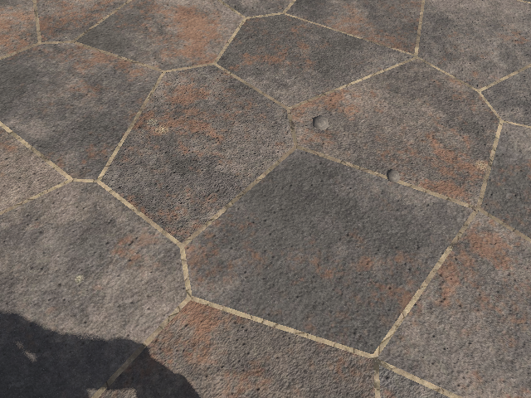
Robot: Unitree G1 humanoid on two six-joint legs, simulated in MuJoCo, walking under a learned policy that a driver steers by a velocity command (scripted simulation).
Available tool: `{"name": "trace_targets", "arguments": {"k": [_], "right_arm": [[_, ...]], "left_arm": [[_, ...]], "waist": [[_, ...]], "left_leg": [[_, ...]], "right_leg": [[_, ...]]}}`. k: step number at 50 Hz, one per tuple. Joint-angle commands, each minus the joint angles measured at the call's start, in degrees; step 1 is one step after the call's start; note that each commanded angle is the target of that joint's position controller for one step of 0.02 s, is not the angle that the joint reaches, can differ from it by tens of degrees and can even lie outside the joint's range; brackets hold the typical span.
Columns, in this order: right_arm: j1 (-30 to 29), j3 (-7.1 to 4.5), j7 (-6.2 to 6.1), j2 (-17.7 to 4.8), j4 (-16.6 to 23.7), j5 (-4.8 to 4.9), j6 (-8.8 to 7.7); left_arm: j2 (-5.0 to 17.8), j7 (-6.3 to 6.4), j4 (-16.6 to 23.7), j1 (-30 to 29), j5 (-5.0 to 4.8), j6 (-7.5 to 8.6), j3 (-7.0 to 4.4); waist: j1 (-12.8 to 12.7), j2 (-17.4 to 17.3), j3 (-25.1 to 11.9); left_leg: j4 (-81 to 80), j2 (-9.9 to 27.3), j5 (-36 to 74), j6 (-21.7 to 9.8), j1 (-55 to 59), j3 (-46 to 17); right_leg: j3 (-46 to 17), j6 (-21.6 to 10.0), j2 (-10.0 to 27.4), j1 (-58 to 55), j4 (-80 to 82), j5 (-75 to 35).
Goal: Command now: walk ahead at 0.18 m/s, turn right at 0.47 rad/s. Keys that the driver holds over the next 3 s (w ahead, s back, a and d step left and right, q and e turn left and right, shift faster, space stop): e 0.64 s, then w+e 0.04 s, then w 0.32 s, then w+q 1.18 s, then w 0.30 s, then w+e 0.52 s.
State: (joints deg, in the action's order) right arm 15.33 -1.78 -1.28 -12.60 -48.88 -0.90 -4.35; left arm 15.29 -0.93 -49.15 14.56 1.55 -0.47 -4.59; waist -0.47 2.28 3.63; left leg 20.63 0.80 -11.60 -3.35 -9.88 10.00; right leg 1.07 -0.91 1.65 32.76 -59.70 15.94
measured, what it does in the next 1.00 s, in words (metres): walks ahead, turning right: right foot, then left foot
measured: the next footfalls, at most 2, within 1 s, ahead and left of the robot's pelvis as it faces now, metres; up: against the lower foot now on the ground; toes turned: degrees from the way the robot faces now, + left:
right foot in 0.22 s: +0.15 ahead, -0.11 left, +0.00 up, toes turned -12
left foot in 0.68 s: +0.15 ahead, +0.09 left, +0.00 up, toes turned -28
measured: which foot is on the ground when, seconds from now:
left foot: down 0.00-0.22, up 0.24-0.66, down 0.68-1.00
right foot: up 0.00-0.20, down 0.22-0.70, up 0.72-1.00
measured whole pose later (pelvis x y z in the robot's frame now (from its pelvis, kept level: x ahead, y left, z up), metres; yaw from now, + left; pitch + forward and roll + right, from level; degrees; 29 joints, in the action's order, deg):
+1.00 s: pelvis +0.11 -0.02 +0.00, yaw -30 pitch +2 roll -1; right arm 22.5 -3.1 -0.1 -14.2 -47.6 -1.2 -3.1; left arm 16.7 -3.4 -45.1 12.3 2.5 -1.2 -4.1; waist 2.9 2.0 -2.2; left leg 15.8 0.3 -13.6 -1.5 -3.9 1.0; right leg -3.1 1.3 -0.8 26.2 -45.3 14.7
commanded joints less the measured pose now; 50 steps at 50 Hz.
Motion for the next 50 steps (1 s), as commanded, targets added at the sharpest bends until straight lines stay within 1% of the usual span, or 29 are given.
{"name": "trace_targets", "arguments": {"k": [1, 4, 8, 9, 10, 11, 12, 13, 14, 15, 16, 17, 18, 20, 22, 25, 29, 32, 33, 34, 35, 36, 37, 38, 39, 40, 42, 45, 50], "right_arm": [[-1.7, -1.31, -0.77, -6.1, 3.1, 0.14, -0.24], [-0.4, -1.89, -0.69, -7.6, 2.5, 0.19, 0.34], [0.4, -3.05, -0.58, -9.8, 2.2, 0.22, 1.78], [0.4, -3.22, -0.71, -10.0, 2.2, 0.28, 2.31], [0.8, -3.33, -0.70, -10.0, 2.0, 0.31, 2.96], [3.8, -3.32, -0.53, -9.8, 2.5, 0.02, 3.32], [5.6, -2.18, -0.06, -5.0, 5.9, -0.01, 4.08], [2.7, -2.14, -0.27, -6.4, 6.1, -0.94, 5.29], [0.0, -2.23, -0.28, -6.7, 6.7, -0.30, 5.68], [-2.3, -2.23, -0.36, -6.7, 6.8, -0.04, 5.46], [-3.2, -2.48, -0.52, -7.3, 7.0, -0.48, 5.32], [-1.6, -2.62, -0.47, -7.7, 6.5, -1.23, 5.64], [-0.3, -2.57, -0.35, -7.2, 6.0, -1.46, 6.11], [0.3, -2.28, -0.21, -5.9, 6.2, -0.86, 6.69], [-1.3, -2.10, -0.34, -5.5, 7.1, -0.59, 7.02], [-3.9, -2.10, -0.45, -6.1, 8.4, -0.50, 7.16], [-4.3, -1.93, -0.69, -6.2, 9.4, 0.18, 6.42], [-0.3, -1.87, -1.10, -6.3, 9.0, 0.91, 5.62], [3.3, -1.88, -1.29, -6.3, 8.2, 0.69, 5.18], [6.4, -2.44, -1.74, -8.6, 7.7, -0.04, 4.74], [6.8, -3.78, -2.02, -15.1, 8.7, -0.86, 4.55], [1.3, -4.67, -1.66, -18.0, 9.5, -2.09, 4.42], [-1.3, -3.57, -1.50, -13.4, 9.7, -1.88, 4.16], [-3.7, -2.74, -1.17, -10.7, 9.6, -1.32, 3.70], [-4.9, -2.44, -0.77, -9.7, 9.8, -0.94, 3.24], [-4.4, -2.29, -0.53, -9.2, 9.7, -0.71, 2.88], [-0.2, -2.40, 0.36, -8.8, 8.0, -0.69, 2.02], [6.1, -3.24, 0.73, -10.3, 5.2, -0.44, 0.89], [9.1, -3.81, 1.35, -11.3, 2.6, -0.34, 0.43]], "left_arm": [[-0.8, -0.96, 3.3, 2.2, 0.21, -0.59, 0.56], [-0.7, -1.59, 5.4, -1.5, 0.37, -0.78, 1.02], [1.6, -1.61, 7.7, -2.9, 0.70, -0.77, 0.43], [2.0, -1.44, 7.8, -1.8, 0.78, -0.44, 0.20], [2.3, -1.06, 7.2, 1.4, 1.04, 0.31, -0.08], [7.1, -0.21, 6.8, 5.4, 1.43, 1.24, -1.36], [14.9, 0.45, 7.9, 5.4, 0.48, 0.96, -3.27], [14.3, 0.57, 7.5, 9.2, -2.21, 0.13, -3.63], [12.1, 0.95, 7.8, 5.8, -1.85, -0.66, -3.01], [8.9, 1.41, 8.3, 1.4, -1.44, -1.36, -1.99], [6.8, 1.71, 8.8, -1.8, -1.44, -1.69, -1.30], [5.5, 1.80, 9.4, -3.8, -1.40, -1.76, -0.93], [5.6, 1.56, 9.6, -4.0, -1.09, -1.59, -0.89], [7.3, 0.99, 9.4, -2.9, -0.86, -0.96, -1.43], [8.4, 0.81, 9.3, -2.1, -0.66, -0.97, -1.88], [8.8, 0.69, 9.6, -1.4, -0.35, -1.57, -2.17], [9.3, 0.24, 10.0, -1.9, 0.06, -2.07, -2.59], [9.1, -0.11, 10.2, -3.4, -0.23, -2.41, -2.72], [9.0, -0.04, 10.2, -4.2, -0.83, -2.54, -2.78], [7.6, 0.25, 10.9, -5.2, -1.51, -2.45, -2.44], [3.4, 0.59, 12.4, -4.8, -2.36, -2.23, -1.55], [6.1, 0.91, 12.4, -6.7, -0.04, -1.63, -1.96], [8.5, 0.46, 11.7, -6.2, 1.09, -1.17, -2.63], [7.7, -0.41, 10.0, -2.5, 1.04, -0.96, -2.55], [7.3, -1.00, 8.7, 0.4, 1.25, -0.94, -2.35], [6.7, -1.52, 7.6, 1.9, 1.39, -0.93, -2.11], [5.4, -2.14, 7.8, -0.3, 1.27, -0.62, -1.33], [5.0, -2.31, 9.1, -6.2, 0.94, -0.13, -0.68], [3.2, -2.63, 10.5, -12.9, 0.68, 0.89, 0.98]], "waist": [[-1.4, -9.5, -4.1], [0.0, -9.4, -4.8], [0.6, -9.0, -4.8], [0.1, -8.3, -5.4], [-1.8, -5.1, -7.3], [-3.2, 3.6, -11.1], [-0.7, 14.9, -13.6], [-4.5, 6.9, -19.1], [-3.3, 3.9, -13.2], [-1.8, 1.9, -7.0], [-0.2, 1.9, -4.4], [0.9, 2.8, -4.7], [1.3, 2.3, -6.1], [1.4, 1.1, -8.0], [0.6, 2.3, -7.8], [-0.8, 4.3, -6.9], [-1.2, 4.8, -6.9], [0.4, 5.8, -7.1], [2.5, 5.1, -8.2], [4.2, 1.7, -7.4], [4.1, -12.7, -7.8], [3.4, -15.7, -1.5], [0.8, -9.0, 0.0], [-1.9, -8.5, -0.5], [-2.9, -9.5, -1.7], [-2.4, -10.7, -1.7], [-0.1, -10.0, -0.2], [3.3, -9.4, 1.1], [5.7, -11.9, 1.2]], "left_leg": [[-4.0, 13.4, 39.2, -6.0, 1.5, -1.8], [-1.8, 14.2, 37.4, -5.9, 1.8, 0.5], [5.3, 16.9, 35.7, -5.1, 4.6, -0.1], [9.5, 16.8, 35.2, -4.3, 4.8, 0.2], [17.4, 15.2, 32.7, -2.4, 3.6, 1.7], [30.6, 11.2, 18.7, 1.2, -3.0, 3.3], [47.6, -0.4, -27.3, 4.9, -20.7, 2.9], [52.7, -0.9, -29.3, 5.2, -22.2, -8.9], [53.8, 0.5, -24.5, 5.2, -24.6, -10.6], [50.3, 1.8, -19.2, 5.0, -25.2, -11.3], [46.4, 2.5, -15.5, 4.9, -24.2, -11.6], [44.6, 2.1, -13.2, 5.0, -21.5, -11.3], [44.1, 1.1, -12.3, 4.9, -19.6, -11.0], [40.6, 0.2, -12.2, 5.2, -18.2, -11.2], [36.4, -0.2, -12.0, 5.4, -18.4, -11.6], [31.3, -0.8, -11.5, 5.4, -18.1, -12.3], [24.2, -2.8, -12.4, 4.5, -13.2, -12.2], [13.5, -5.0, -12.0, 2.3, -5.4, -11.8], [5.7, -5.4, -9.8, 1.2, 1.0, -11.4], [-3.5, -1.1, -13.2, -0.5, 8.1, -15.2], [-10.6, 15.2, -29.0, -5.0, 12.8, -33.7], [-16.0, 22.0, -33.6, -8.3, 2.9, -44.3], [-14.7, 19.1, -31.5, -8.0, -1.7, -40.2], [-14.0, 15.2, -26.8, -6.1, -2.8, -34.6], [-13.7, 12.6, -23.4, -4.8, -1.4, -30.2], [-13.8, 10.9, -21.9, -4.8, -0.5, -27.2], [-14.1, 10.2, -19.9, -5.5, 2.3, -25.1], [-13.9, 11.3, -14.7, -6.7, 9.0, -24.1], [-12.6, 11.4, -8.7, -7.3, 5.5, -20.0]], "right_leg": [[1.2, 0.5, 0.9, -2.2, 7.4, -6.6], [3.4, -0.6, 0.0, -7.1, 16.2, -9.3], [4.2, -3.2, -1.0, -9.7, 22.0, -2.1], [4.4, -4.1, -1.7, -11.6, 24.9, -1.4], [4.3, -5.2, -2.8, -16.9, 30.5, -6.2], [-5.5, -7.9, 3.3, -26.1, 34.6, -24.1], [-28.0, -18.5, 20.0, -35.9, 34.1, -52.1], [-31.3, -23.0, 21.2, -35.9, 37.3, -43.7], [-27.3, -22.0, 18.8, -31.3, 39.3, -32.5], [-23.1, -18.9, 15.1, -25.3, 41.5, -24.8], [-20.4, -15.9, 11.6, -22.0, 42.5, -21.2], [-18.1, -14.5, 9.2, -19.8, 42.7, -21.1], [-17.1, -13.9, 8.3, -19.2, 42.4, -22.5], [-17.3, -13.5, 7.5, -19.5, 42.2, -21.9], [-19.2, -13.2, 7.0, -19.5, 43.2, -14.2], [-23.0, -12.8, 6.5, -18.7, 45.0, -1.4], [-26.6, -11.8, 5.9, -17.2, 44.6, 0.6], [-29.4, -9.4, 4.8, -15.2, 44.1, -1.1], [-28.9, -7.5, 2.8, -12.2, 43.6, 6.9], [-25.8, -3.7, -1.7, -5.1, 40.9, 16.6], [-14.5, -0.5, -9.5, 5.0, 24.6, 22.1], [-8.6, -0.1, -11.8, 10.2, 12.3, 12.6], [-12.0, -0.5, -8.3, 6.2, 6.7, 7.0], [-11.2, -0.4, -8.7, 3.7, 2.8, 3.1], [-10.1, 0.1, -8.5, 2.8, -0.6, 1.2], [-8.7, 0.3, -8.3, 3.2, -3.2, 0.6], [-8.3, 0.7, -7.3, 6.0, -2.6, -0.8], [-7.6, 1.9, -5.8, 9.4, 5.1, -2.1], [0.9, 2.1, -2.2, -1.6, 22.0, 0.9]]}}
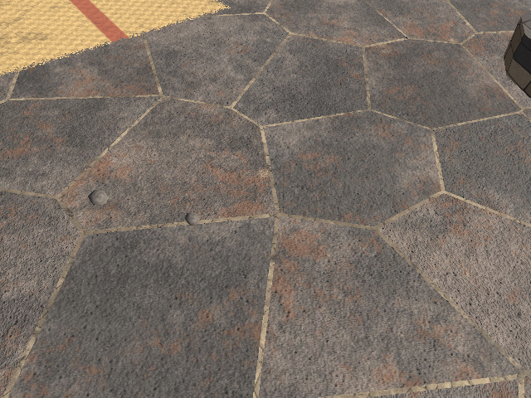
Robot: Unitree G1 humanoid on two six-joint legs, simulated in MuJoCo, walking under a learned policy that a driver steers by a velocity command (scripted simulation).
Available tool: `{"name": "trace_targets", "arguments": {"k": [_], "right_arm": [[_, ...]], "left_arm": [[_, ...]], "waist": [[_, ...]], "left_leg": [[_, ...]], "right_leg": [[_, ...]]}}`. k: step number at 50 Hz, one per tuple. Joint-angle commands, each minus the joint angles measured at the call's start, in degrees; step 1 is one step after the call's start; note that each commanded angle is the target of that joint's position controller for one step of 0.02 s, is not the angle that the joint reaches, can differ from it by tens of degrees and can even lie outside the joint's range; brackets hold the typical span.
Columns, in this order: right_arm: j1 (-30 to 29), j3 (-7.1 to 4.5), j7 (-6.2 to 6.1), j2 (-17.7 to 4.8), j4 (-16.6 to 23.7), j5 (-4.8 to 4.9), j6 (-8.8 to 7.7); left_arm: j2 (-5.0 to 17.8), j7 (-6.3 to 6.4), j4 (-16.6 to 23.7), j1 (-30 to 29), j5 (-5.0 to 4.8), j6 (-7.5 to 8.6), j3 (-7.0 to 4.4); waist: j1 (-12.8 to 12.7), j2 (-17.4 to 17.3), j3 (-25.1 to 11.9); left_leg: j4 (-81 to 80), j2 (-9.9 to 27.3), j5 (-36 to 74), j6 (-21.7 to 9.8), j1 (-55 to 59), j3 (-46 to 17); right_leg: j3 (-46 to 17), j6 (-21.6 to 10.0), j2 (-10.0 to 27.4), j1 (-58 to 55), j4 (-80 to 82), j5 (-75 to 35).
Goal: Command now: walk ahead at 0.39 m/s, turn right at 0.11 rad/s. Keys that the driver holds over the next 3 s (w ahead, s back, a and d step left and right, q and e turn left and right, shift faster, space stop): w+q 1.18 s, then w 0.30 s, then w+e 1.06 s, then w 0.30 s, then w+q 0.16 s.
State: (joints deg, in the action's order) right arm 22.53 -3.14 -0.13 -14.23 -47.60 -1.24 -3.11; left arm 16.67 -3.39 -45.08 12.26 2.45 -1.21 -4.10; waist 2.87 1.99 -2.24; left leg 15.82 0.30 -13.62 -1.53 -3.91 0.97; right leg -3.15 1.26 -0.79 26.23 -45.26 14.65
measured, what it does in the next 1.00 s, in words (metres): walks ahead, turning left: right foot, then left foot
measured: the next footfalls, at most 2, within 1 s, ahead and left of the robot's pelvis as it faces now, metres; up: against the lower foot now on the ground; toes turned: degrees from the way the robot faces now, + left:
right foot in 0.12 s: +0.11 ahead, -0.12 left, +0.00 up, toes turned +1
left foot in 0.60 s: +0.41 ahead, +0.11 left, +0.00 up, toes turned +20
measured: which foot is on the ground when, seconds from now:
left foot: down 0.00-0.12, up 0.14-0.58, down 0.60-1.00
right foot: up 0.00-0.10, down 0.12-0.58, up 0.60-1.00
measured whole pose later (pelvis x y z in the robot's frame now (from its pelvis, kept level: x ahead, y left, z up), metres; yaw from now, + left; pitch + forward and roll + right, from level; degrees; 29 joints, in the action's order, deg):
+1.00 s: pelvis +0.47 +0.08 -0.01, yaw +29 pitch +2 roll +0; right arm 24.1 -4.0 0.4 -15.5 -48.3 -0.3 -2.5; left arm 15.1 -1.3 -41.4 4.0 2.4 1.0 -1.2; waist 4.6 2.2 2.1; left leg 17.0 -9.1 -14.8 -7.5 -2.9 -8.0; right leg -2.8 3.2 5.5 38.4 -42.9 2.6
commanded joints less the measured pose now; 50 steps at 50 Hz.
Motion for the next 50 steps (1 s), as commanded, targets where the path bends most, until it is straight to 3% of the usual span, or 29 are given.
{"name": "trace_targets", "arguments": {"k": [1, 3, 4, 5, 6, 7, 8, 9, 10, 12, 15, 19, 21, 24, 26, 28, 29, 30, 31, 32, 33, 34, 35, 37, 39, 44, 50], "right_arm": [[2.7, -2.51, 0.48, -9.7, 0.6, -0.07, -0.66], [3.0, -2.74, 0.90, -10.4, -0.2, 0.14, -0.26], [1.5, -2.75, 0.85, -10.5, -0.2, 0.69, -0.09], [0.7, -2.36, 0.74, -9.1, 0.0, 0.99, -0.24], [-2.0, -1.16, 0.89, -5.5, 2.1, 1.31, -0.58], [-2.2, 0.14, 0.79, -0.4, 5.1, 1.77, -0.95], [-3.3, -1.45, 0.26, -6.8, 3.6, 0.56, -0.09], [-3.4, -1.82, 0.93, -7.0, 2.9, 0.65, 0.04], [-2.9, -1.69, 1.53, -5.9, 1.9, 0.83, 0.17], [-2.4, -1.80, 2.38, -5.2, 0.7, -0.30, 1.07], [-5.1, -1.51, 3.16, -3.4, 1.7, -0.64, 1.71], [-13.2, -0.74, 3.98, -2.1, 5.0, -0.75, 1.92], [-17.2, 0.00, 4.61, -1.2, 6.6, -0.65, 1.82], [-21.5, 0.47, 5.08, -1.4, 8.7, -0.81, 1.96], [-20.0, 0.18, 4.56, -2.4, 8.8, -0.95, 2.09], [-13.0, -0.69, 3.82, -4.4, 7.2, -1.14, 2.03], [-5.8, -1.57, 3.36, -6.0, 5.1, -1.46, 1.60], [2.5, -3.09, 2.38, -9.7, 2.6, -2.05, 1.42], [0.8, -4.67, 1.53, -16.6, 3.6, -1.92, 1.62], [3.2, -4.87, 1.35, -16.5, 4.7, 0.33, 2.34], [-0.4, -4.46, 0.75, -14.9, 3.7, 0.50, 2.53], [-3.1, -3.67, 0.50, -11.8, 3.5, 0.80, 2.34], [-5.6, -3.12, 0.41, -10.0, 3.7, 0.74, 1.90], [-7.6, -2.29, 0.44, -8.1, 4.0, 1.13, 0.97], [-6.4, -2.47, 0.76, -8.9, 3.4, 1.26, -0.04], [-0.7, -2.84, 0.76, -9.9, 2.4, 1.25, -0.13], [5.5, -2.99, 0.04, -10.3, 1.5, 0.69, 0.09]], "left_arm": [[1.7, -0.07, 6.8, -11.5, -0.37, 1.85, 0.67], [1.8, 0.60, 6.5, -9.0, -0.76, 2.62, 0.75], [1.5, 1.25, 4.8, -3.9, -0.73, 3.37, 0.71], [3.3, 2.18, 2.2, 3.2, -0.34, 4.27, 0.07], [7.5, 3.27, 0.8, 12.2, 0.86, 5.18, -0.99], [15.8, 3.95, 0.0, 16.9, 0.73, 5.03, -2.79], [12.4, 4.15, -0.3, 15.2, 0.36, 4.85, -2.19], [7.9, 3.86, 0.8, 9.5, 0.01, 4.99, -0.74], [4.5, 3.67, 1.3, 6.0, -0.34, 5.26, 0.22], [1.9, 4.06, 1.2, 4.4, -0.64, 5.94, 1.16], [2.6, 4.01, -0.6, 7.1, -1.14, 6.95, 0.95], [1.6, 3.92, -2.4, 8.4, -1.24, 7.29, 1.26], [2.1, 3.95, -3.1, 8.1, -1.25, 7.41, 1.21], [4.0, 4.40, -4.7, 10.2, -1.34, 7.30, 0.81], [5.5, 4.78, -5.4, 10.5, -1.29, 6.89, 0.54], [7.6, 5.26, -5.8, 10.4, -0.92, 5.81, 0.03], [8.3, 5.33, -5.6, 10.3, -0.98, 5.24, -0.13], [7.9, 5.07, -4.6, 10.3, -0.80, 5.13, 0.04], [-0.4, 3.66, -1.1, 14.6, -1.33, 5.35, 1.74], [4.8, 3.38, 1.2, 7.4, -1.20, 6.03, 0.77], [5.0, 3.17, 2.8, 2.2, -1.65, 6.68, 0.86], [4.6, 3.23, 2.7, 2.4, -1.67, 7.29, 1.26], [4.3, 3.36, 2.1, 2.9, -1.12, 6.97, 1.24], [3.7, 3.20, 1.5, 5.8, 0.44, 4.66, 1.39], [2.6, 2.83, 2.1, 5.5, 0.73, 3.17, 1.57], [2.6, 2.57, 6.2, -6.4, 0.34, 2.60, 1.61], [2.6, 1.96, 9.8, -16.6, -0.29, 3.44, 2.24]], "waist": [[2.6, -12.0, 7.6], [0.5, -11.2, 7.7], [-2.9, -9.1, 6.7], [-6.0, -5.6, 3.0], [-10.8, 2.8, -3.6], [-11.2, 15.9, -6.3], [-10.6, 6.4, -2.0], [-7.2, 3.5, 3.2], [-5.5, 3.4, 5.3], [-4.0, 5.0, 6.1], [-3.5, 3.6, 5.6], [-3.6, 3.2, 7.9], [-3.9, 3.4, 8.8], [-4.5, 2.4, 9.3], [-3.3, 2.7, 6.9], [0.0, 3.7, 1.6], [3.1, 3.0, -2.8], [6.8, -0.9, -7.6], [1.0, -15.8, -13.0], [5.2, -9.2, -17.8], [3.8, -5.5, -8.0], [1.2, -2.3, -2.0], [-1.3, -0.4, 1.2], [-4.5, -1.1, 1.3], [-5.1, -1.6, 1.5], [-1.1, -3.9, 4.8], [3.0, -5.3, 4.8]], "left_leg": [[-6.8, 11.7, -5.3, -9.4, -2.6, -10.9], [-3.5, 12.4, 0.9, -10.0, -6.4, -12.2], [0.2, 11.6, 4.5, -9.1, -9.7, -11.7], [6.5, 9.2, 7.3, -7.5, -14.9, -9.8], [21.6, 4.2, 0.6, -5.1, -21.8, -5.0], [36.6, -3.5, -17.4, -3.4, -36.6, 1.1], [45.1, -0.9, -16.9, -4.5, -38.0, -4.7], [46.4, 1.4, -11.6, -5.0, -37.9, -6.6], [45.3, 2.6, -7.5, -4.4, -36.4, -6.2], [45.1, 3.4, -2.6, -2.8, -34.7, -4.6], [47.2, 3.3, 1.7, -1.4, -37.8, -3.4], [39.9, 3.5, 8.1, -0.2, -40.5, -1.2], [31.6, 3.3, 12.2, -0.6, -36.4, 1.3], [23.1, 2.1, 11.8, -3.0, -31.8, 5.0], [20.9, -0.9, 8.2, -5.5, -27.2, 7.3], [20.1, -4.8, 2.2, -8.3, -18.7, 8.6], [16.9, -6.4, 2.0, -10.0, -8.8, 7.4], [13.9, -2.4, -1.9, -12.5, 4.9, 0.3], [12.2, 16.7, -2.3, -21.0, 23.5, -29.9], [2.4, 19.7, -4.4, -24.2, 24.7, -46.7], [0.5, 18.1, -2.3, -21.6, 18.2, -36.8], [-0.4, 16.1, 4.1, -19.2, 9.0, -30.7], [-1.0, 12.8, 10.6, -17.0, 2.1, -25.7], [-2.3, 9.1, 18.1, -15.8, -5.2, -19.7], [-3.1, 7.1, 20.4, -15.8, -7.8, -17.2], [-5.1, 5.0, 14.7, -13.1, -5.7, -18.2], [0.0, 5.4, 23.1, -11.9, 3.1, -20.8]], "right_leg": [[6.2, -0.6, -0.1, 1.5, 10.5, 4.1], [7.6, -2.3, -1.5, -6.6, 16.4, 3.3], [7.6, -3.2, -2.0, -14.6, 21.9, -1.5], [5.3, -3.9, -1.2, -26.6, 23.5, -3.1], [-7.8, -5.7, 10.8, -38.2, 28.4, 7.6], [-29.0, -10.7, 25.3, -44.6, 34.9, 18.2], [-30.5, -12.9, 25.6, -36.6, 34.8, 21.7], [-23.4, -11.6, 21.9, -31.6, 35.3, 19.5], [-16.7, -9.8, 18.8, -27.9, 36.6, 12.8], [-7.3, -7.7, 14.7, -25.8, 37.6, 0.3], [-0.5, -8.4, 14.4, -26.5, 36.8, -15.8], [6.4, -9.1, 13.7, -25.1, 37.4, -24.0], [9.9, -8.7, 12.7, -23.1, 37.6, -25.7], [12.4, -8.2, 14.3, -25.8, 36.3, -32.5], [14.5, -7.3, 14.9, -29.9, 30.0, -49.5], [15.8, -6.9, 15.4, -32.1, 16.2, -62.8], [16.1, -6.5, 15.0, -28.7, 5.0, -58.4], [16.6, -5.2, 13.1, -18.5, -11.1, -42.9], [14.7, -1.9, 2.9, 6.8, -33.6, 13.9], [2.2, -1.7, -1.3, 14.3, -40.9, 15.5], [0.0, -2.4, 2.9, 18.8, -38.5, 8.1], [0.8, -2.5, 5.2, 16.1, -32.4, 3.7], [0.7, -2.2, 6.6, 12.2, -28.0, 3.0], [0.6, -0.7, 7.4, 5.6, -23.5, 3.8], [1.8, 0.5, 7.3, 5.2, -19.4, 2.8], [2.4, 2.4, 7.0, 12.6, -6.0, -9.2], [2.4, 1.8, 3.6, 14.4, 5.5, -13.2]]}}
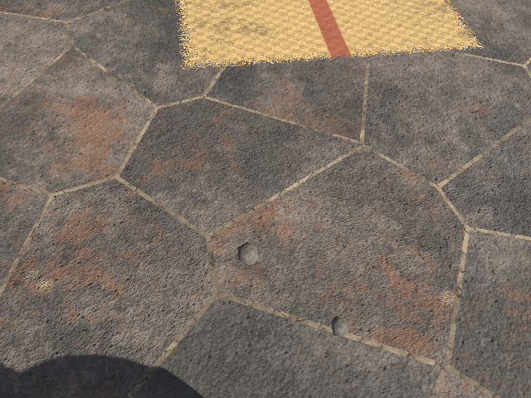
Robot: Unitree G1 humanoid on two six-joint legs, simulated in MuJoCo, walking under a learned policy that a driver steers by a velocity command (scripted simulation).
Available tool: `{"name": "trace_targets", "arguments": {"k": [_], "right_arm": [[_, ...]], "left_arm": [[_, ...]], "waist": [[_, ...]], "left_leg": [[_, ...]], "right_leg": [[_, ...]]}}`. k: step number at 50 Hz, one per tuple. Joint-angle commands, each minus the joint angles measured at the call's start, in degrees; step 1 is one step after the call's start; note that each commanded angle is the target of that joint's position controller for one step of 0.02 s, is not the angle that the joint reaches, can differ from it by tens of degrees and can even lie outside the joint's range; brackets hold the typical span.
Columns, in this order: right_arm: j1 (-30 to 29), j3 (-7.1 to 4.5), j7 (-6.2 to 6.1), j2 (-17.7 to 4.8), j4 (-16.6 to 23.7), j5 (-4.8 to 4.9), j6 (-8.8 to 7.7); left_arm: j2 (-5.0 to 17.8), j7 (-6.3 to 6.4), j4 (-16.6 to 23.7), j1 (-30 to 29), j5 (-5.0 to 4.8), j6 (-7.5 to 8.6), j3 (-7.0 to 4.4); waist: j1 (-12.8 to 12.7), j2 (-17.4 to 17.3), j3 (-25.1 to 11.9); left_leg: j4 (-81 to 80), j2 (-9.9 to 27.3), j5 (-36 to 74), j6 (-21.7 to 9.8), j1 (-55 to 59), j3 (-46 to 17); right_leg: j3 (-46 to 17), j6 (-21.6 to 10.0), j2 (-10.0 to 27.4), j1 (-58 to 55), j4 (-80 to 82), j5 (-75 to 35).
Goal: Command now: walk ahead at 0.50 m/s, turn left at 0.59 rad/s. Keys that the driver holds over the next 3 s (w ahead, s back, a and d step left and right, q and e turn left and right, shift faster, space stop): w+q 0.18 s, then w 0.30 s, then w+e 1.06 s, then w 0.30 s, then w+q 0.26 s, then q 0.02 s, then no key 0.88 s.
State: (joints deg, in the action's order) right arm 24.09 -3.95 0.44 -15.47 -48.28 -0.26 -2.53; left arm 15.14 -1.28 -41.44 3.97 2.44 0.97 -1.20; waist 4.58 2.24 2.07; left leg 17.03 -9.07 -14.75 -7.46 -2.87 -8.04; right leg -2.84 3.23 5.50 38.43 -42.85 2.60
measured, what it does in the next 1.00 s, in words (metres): walks ahead: right foot, then left foot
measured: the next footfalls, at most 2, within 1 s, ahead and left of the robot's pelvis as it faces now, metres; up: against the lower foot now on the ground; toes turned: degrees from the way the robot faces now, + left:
right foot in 0.14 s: +0.27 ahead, -0.13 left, +0.00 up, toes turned +8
left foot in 0.62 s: +0.46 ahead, +0.13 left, +0.00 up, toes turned +13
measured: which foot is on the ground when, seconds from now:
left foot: down 0.00-0.16, up 0.18-0.60, down 0.62-1.00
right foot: up 0.00-0.12, down 0.14-0.62, up 0.64-1.00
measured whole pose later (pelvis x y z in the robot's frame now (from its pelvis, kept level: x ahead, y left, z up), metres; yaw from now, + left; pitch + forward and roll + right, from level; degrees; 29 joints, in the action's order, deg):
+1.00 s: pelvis +0.52 +0.05 +0.00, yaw +0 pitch +1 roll +1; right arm 23.1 -2.2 -0.6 -13.5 -51.9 -1.1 -5.3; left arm 15.0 -3.8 -45.9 8.2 1.9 -0.3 -3.3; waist 2.2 2.3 1.8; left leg 13.2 -1.3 -16.2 -2.2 1.9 13.4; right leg 2.3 -2.3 4.5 37.7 -46.5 1.9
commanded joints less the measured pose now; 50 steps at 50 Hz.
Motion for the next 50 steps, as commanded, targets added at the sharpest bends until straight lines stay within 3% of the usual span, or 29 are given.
{"name": "trace_targets", "arguments": {"k": [1, 3, 4, 6, 7, 8, 9, 10, 11, 12, 14, 16, 18, 23, 26, 28, 29, 30, 31, 32, 33, 34, 35, 36, 37, 38, 41, 46, 50], "right_arm": [[4.4, -2.20, -0.70, -9.3, 2.2, -0.50, -0.45], [3.5, -2.36, -1.17, -10.1, 2.7, -0.72, -0.41], [1.6, -2.47, -1.33, -10.6, 3.2, -0.74, -0.42], [-1.7, -2.53, -0.80, -11.5, 3.9, -0.52, -0.88], [-1.9, -1.98, -0.16, -9.6, 4.4, 0.14, -1.41], [0.9, -0.61, -0.16, -4.0, 6.6, 1.87, -1.71], [4.2, -0.65, -0.33, -6.0, 7.4, 0.62, -1.23], [2.5, -0.94, -0.55, -8.1, 5.2, -0.86, -0.36], [-1.0, -0.70, 0.09, -7.4, 5.1, -1.34, -0.17], [-2.3, -0.47, 0.57, -6.0, 5.3, -1.41, 0.03], [-2.7, -0.12, 1.43, -4.9, 5.2, -2.16, 0.95], [-3.6, 0.11, 1.82, -4.3, 5.6, -2.10, 1.31], [-7.5, 0.42, 2.18, -4.1, 6.9, -2.25, 1.32], [-19.5, 2.41, 3.17, -1.7, 10.3, -2.04, 0.63], [-24.2, 2.82, 2.93, -2.0, 11.7, -1.86, 0.29], [-23.9, 2.64, 2.31, -2.9, 11.8, -1.81, -0.12], [-21.6, 2.40, 1.91, -3.4, 11.1, -1.95, -0.46], [-15.9, 1.91, 1.37, -4.2, 9.1, -2.35, -1.03], [-7.3, 0.88, 0.59, -6.8, 6.3, -3.31, -1.75], [1.6, -0.48, -0.48, -12.3, 5.7, -4.61, -2.11], [2.0, -1.43, -0.77, -15.5, 5.4, -3.30, -1.26], [-1.4, -0.50, -0.69, -10.9, 5.5, -1.92, -0.91], [-5.7, 0.54, -0.58, -7.1, 5.7, -1.51, -1.19], [-8.1, 1.13, -0.42, -4.6, 5.7, -1.41, -1.56], [-9.0, 1.46, -0.57, -3.4, 5.4, -1.23, -1.95], [-9.4, 1.57, -0.70, -2.9, 5.0, -1.13, -2.37], [-7.6, 1.01, -0.83, -3.7, 3.4, -0.59, -3.82], [-4.8, 0.80, -1.05, -3.3, 0.9, -0.79, -3.89], [-2.0, 0.23, -1.41, -5.3, -0.9, -0.85, -3.62]], "left_arm": [[4.2, -0.22, 6.8, -9.5, -0.44, 1.52, -0.54], [5.0, -0.17, 7.4, -8.9, -0.72, 2.04, -0.59], [5.7, 0.01, 6.8, -6.2, -0.84, 2.27, -0.81], [8.4, 1.12, 3.4, 5.8, -0.96, 3.05, -2.02], [11.3, 2.03, 2.2, 14.1, -0.12, 3.78, -2.95], [16.1, 2.94, 2.6, 20.3, 1.37, 3.63, -4.10], [16.5, 2.62, 2.4, 17.0, 0.54, 2.73, -4.44], [10.7, 2.28, 3.1, 12.9, -0.05, 2.32, -3.42], [6.6, 1.93, 2.9, 10.6, -0.44, 2.42, -2.46], [5.0, 1.74, 2.3, 9.5, -0.27, 2.61, -1.95], [4.9, 1.48, 0.2, 11.1, -0.56, 3.66, -1.83], [5.4, 0.77, -1.4, 13.3, -1.13, 4.95, -2.03], [6.0, 0.47, -2.6, 14.2, -1.45, 5.47, -2.25], [6.2, 0.18, -5.3, 16.8, -1.86, 4.96, -2.31], [7.7, 0.18, -7.5, 21.0, -1.97, 4.49, -2.58], [9.0, 0.38, -8.4, 21.8, -1.72, 3.93, -2.91], [9.5, 0.52, -8.7, 21.7, -1.66, 3.66, -3.01], [9.6, 0.60, -9.1, 21.4, -1.94, 3.42, -2.97], [8.2, 0.58, -8.9, 21.6, -2.22, 3.49, -2.50], [3.8, 0.35, -5.7, 21.3, -3.08, 3.78, -1.26], [2.4, 0.85, -5.3, 25.4, -3.13, 3.27, -1.29], [7.0, 1.31, -6.4, 21.9, -1.98, 2.28, -2.71], [5.6, 0.88, -6.1, 19.7, -2.10, 2.23, -2.64], [4.4, 0.57, -6.6, 19.0, -2.12, 1.94, -2.55], [4.2, 0.24, -7.0, 19.1, -1.40, 1.26, -2.76], [3.5, -0.21, -7.4, 19.8, -0.89, 0.51, -2.78], [2.0, -1.19, -6.0, 16.2, -0.80, -0.57, -2.93], [0.9, -2.20, -2.4, 6.3, -0.64, -0.72, -2.36], [0.5, -3.09, 0.7, -1.5, -0.36, -0.52, -1.48]], "waist": [[1.6, -5.8, 0.5], [0.5, -6.7, 0.3], [-1.2, -7.2, -0.1], [-7.2, -5.8, -5.2], [-11.0, -2.0, -11.4], [-11.5, 7.9, -19.7], [-7.2, 15.2, -21.1], [-6.0, 4.9, -11.8], [-6.0, -0.6, -5.8], [-5.1, -0.2, -3.1], [-4.2, 3.3, -1.5], [-3.7, 3.6, -2.2], [-3.9, 3.3, -1.2], [-5.9, 3.2, 0.6], [-7.4, 3.2, 1.1], [-6.8, 3.0, 1.0], [-5.5, 2.9, 0.1], [-2.5, 1.4, -2.4], [0.8, -1.1, -8.2], [3.9, -9.7, -16.9], [1.8, -17.2, -20.3], [1.1, -8.7, -12.9], [-1.0, -7.8, -5.9], [-2.4, -7.6, -3.2], [-3.6, -8.8, -1.5], [-4.7, -9.0, -1.0], [-5.6, -7.3, -0.4], [-4.6, -6.5, 2.3], [-2.7, -6.3, 3.9]], "left_leg": [[-0.1, 15.1, 26.4, -5.9, 3.0, -12.5], [2.0, 15.9, 29.0, -4.7, 3.3, -14.2], [3.4, 15.8, 30.6, -3.5, 1.6, -14.5], [14.7, 12.6, 38.8, -0.7, -2.9, -12.9], [27.6, 9.0, 31.5, 0.8, -8.9, -9.8], [44.8, 2.6, 3.0, 2.8, -22.7, -2.6], [52.9, 1.3, -16.5, 2.8, -31.5, 0.3], [56.0, 5.7, -11.3, 2.7, -33.9, 0.0], [54.1, 7.3, -6.9, 3.0, -32.8, 0.8], [51.2, 8.7, -5.0, 3.3, -31.4, 1.3], [48.7, 9.4, -4.2, 4.1, -29.1, 1.7], [46.9, 8.8, -2.9, 4.3, -29.6, 1.5], [43.7, 9.3, 0.2, 4.9, -32.9, 1.7], [25.8, 11.2, 10.1, 6.2, -29.7, 8.4], [19.3, 11.0, 9.4, 5.5, -25.8, 11.1], [16.4, 10.0, 6.2, 4.5, -23.5, 11.3], [14.3, 8.9, 4.7, 3.9, -19.9, 11.4], [10.0, 7.7, 5.8, 3.0, -11.8, 11.6], [9.0, 10.1, 6.0, 1.4, 1.2, 8.8], [6.7, 26.7, -1.4, -2.2, 16.9, -9.4], [0.1, 36.4, -2.0, -6.3, 19.8, -27.1], [-0.3, 33.2, -4.9, -5.4, 13.4, -22.5], [-2.3, 30.2, -1.9, -3.9, 6.6, -14.4], [-4.5, 27.4, 1.8, -2.2, 2.0, -8.4], [-5.8, 25.6, 5.2, -1.0, -1.2, -4.2], [-6.8, 24.3, 8.3, -0.4, -3.1, -0.8], [-8.5, 24.0, 15.9, -0.9, -3.0, 5.1], [-9.4, 22.6, 19.6, -1.1, -1.7, 13.5], [-8.7, 23.6, 23.4, -0.4, 0.7, 17.8]], "right_leg": [[2.2, -0.6, -3.4, 1.5, 4.7, -0.5], [1.4, -1.7, -4.5, -3.2, 8.6, 1.3], [1.3, -2.5, -5.3, -8.5, 11.0, 3.1], [2.4, -4.7, -7.7, -26.7, 15.6, 5.6], [-3.5, -7.0, -1.0, -40.1, 17.3, 9.5], [-24.2, -11.0, 15.3, -55.0, 20.5, 21.4], [-43.5, -15.1, 20.7, -54.1, 26.6, 23.3], [-37.0, -15.0, 18.4, -45.8, 26.8, 27.2], [-27.9, -14.3, 14.9, -38.7, 27.9, 23.4], [-21.0, -12.9, 11.9, -34.2, 29.3, 17.2], [-13.0, -12.4, 8.6, -30.2, 30.6, 5.7], [-9.5, -13.3, 8.3, -30.6, 31.2, -3.0], [-6.5, -14.0, 8.3, -31.5, 32.9, -5.0], [1.7, -12.7, 4.9, -30.1, 34.6, -8.2], [0.2, -12.6, 6.3, -32.1, 32.8, -11.5], [-1.6, -12.4, 7.7, -34.6, 29.7, -15.8], [-1.9, -12.0, 7.7, -35.3, 26.5, -19.9], [-0.4, -11.1, 5.9, -34.5, 19.3, -24.6], [1.5, -9.9, 2.9, -29.3, 8.5, -20.8], [4.6, -7.9, -1.8, -15.8, -9.5, -0.1], [4.1, -7.5, -8.2, -4.1, -21.9, 28.8], [-0.5, -8.2, -4.9, -1.2, -25.5, 25.4], [-0.7, -8.2, -3.0, -1.0, -24.2, 20.7], [-0.3, -7.9, -1.6, -2.7, -22.0, 17.8], [0.1, -7.2, -1.0, -4.2, -20.9, 16.3], [0.4, -6.6, -0.8, -5.6, -20.9, 14.9], [1.0, -5.6, -0.5, -2.7, -20.9, 10.0], [2.9, -4.6, -0.1, 1.9, -10.7, 0.2], [7.3, -6.5, -1.2, -2.0, 1.5, -2.4]]}}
